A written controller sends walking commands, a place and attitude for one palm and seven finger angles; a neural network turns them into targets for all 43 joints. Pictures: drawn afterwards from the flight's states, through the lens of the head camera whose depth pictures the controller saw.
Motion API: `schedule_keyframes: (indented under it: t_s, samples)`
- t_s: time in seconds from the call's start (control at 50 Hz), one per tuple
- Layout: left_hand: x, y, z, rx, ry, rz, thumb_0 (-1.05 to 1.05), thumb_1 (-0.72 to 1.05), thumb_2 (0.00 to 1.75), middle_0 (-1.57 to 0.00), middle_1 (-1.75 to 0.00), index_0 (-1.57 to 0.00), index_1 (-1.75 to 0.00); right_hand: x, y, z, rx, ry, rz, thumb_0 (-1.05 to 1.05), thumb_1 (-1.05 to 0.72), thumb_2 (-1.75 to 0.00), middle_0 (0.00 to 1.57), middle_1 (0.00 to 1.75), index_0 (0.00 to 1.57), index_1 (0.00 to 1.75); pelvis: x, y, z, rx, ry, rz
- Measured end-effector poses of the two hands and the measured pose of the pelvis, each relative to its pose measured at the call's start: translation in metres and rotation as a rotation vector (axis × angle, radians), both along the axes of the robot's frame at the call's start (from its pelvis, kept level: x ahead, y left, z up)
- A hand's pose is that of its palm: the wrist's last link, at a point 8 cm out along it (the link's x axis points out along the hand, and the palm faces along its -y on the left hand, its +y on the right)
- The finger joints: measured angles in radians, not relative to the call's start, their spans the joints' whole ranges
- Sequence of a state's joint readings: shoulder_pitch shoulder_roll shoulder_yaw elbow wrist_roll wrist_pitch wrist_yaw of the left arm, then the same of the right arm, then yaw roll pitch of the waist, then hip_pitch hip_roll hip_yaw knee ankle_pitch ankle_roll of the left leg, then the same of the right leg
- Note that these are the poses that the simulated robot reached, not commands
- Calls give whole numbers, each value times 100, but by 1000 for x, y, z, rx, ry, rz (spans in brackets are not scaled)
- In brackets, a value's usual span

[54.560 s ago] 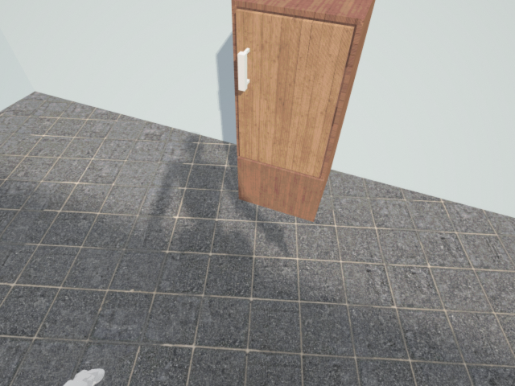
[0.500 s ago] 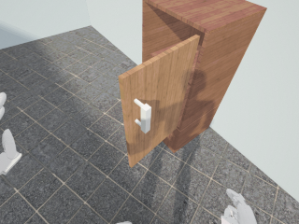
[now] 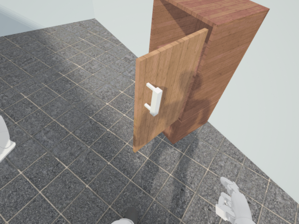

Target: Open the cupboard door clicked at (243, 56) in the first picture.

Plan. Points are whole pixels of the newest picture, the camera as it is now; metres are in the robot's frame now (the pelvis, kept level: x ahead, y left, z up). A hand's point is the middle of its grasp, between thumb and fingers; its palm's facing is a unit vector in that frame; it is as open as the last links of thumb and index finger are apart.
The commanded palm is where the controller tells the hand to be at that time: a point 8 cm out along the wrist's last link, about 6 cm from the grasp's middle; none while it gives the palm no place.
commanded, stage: stop stepping back and stand still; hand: left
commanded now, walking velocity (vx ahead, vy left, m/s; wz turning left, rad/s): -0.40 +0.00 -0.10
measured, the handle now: (151, 99) +0.54 +0.03 -0.02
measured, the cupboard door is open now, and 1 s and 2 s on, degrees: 97 97 97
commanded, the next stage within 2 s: let the arm hang, fingers relaxed in 1.42 s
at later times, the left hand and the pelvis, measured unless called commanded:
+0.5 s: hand out of the picture +0.11 +0.25 +0.18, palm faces +0.23 -0.83 -0.51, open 7.4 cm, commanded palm +0.06 +0.31 +0.18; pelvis -0.11 +0.03 +0.01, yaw -7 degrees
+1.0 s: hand out of the picture +0.08 +0.28 +0.18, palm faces +0.37 -0.75 -0.54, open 7.4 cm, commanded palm +0.02 +0.33 +0.18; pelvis -0.14 +0.04 -0.01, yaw -4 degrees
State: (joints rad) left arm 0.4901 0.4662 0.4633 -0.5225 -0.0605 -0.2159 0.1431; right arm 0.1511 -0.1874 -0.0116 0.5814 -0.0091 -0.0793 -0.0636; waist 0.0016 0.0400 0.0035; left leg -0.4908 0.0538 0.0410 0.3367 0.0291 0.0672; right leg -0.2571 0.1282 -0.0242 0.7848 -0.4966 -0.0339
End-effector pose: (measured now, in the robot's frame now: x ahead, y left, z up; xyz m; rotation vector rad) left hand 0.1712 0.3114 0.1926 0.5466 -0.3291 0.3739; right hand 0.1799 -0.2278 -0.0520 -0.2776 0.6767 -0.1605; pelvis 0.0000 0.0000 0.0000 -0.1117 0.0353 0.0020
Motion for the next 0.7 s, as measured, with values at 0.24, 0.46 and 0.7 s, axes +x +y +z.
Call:
schedule_keyframes:
  t_s: [0.24,0.46,0.7]
  samples:
    - [-39,-4,-11,-48,-77,-101,1,89,90,-22,-30,-22,-30,-86,9,-21,-5,34,-87,1,-90,-90,21,30,20,30,-41,19,-16,61,-39,-86]
    - [-76,-13,1,-30,99,-156,2,89,90,-21,-30,-21,-30,-192,17,-1,45,45,-178,1,-90,-90,21,30,20,30,-99,28,14,63,-61,-120]
    - [-126,22,-3,-50,-20,-16,1,89,90,-22,-30,-22,-30,-239,0,-25,-18,113,-216,2,-90,-90,21,30,20,30,-137,38,0,124,-34,-115]
